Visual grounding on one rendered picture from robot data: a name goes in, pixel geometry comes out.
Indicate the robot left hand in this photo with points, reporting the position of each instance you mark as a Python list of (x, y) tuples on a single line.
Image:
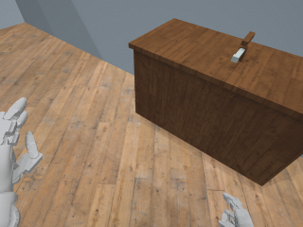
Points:
[(10, 124)]

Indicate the left robot forearm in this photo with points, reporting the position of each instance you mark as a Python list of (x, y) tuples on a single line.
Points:
[(10, 215)]

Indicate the robot right hand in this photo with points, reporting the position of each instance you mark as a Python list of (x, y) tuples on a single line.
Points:
[(240, 217)]

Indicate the counter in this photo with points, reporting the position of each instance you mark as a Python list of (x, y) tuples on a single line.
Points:
[(248, 114)]

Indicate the tap lever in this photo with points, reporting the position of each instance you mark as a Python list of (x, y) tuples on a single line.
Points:
[(236, 56)]

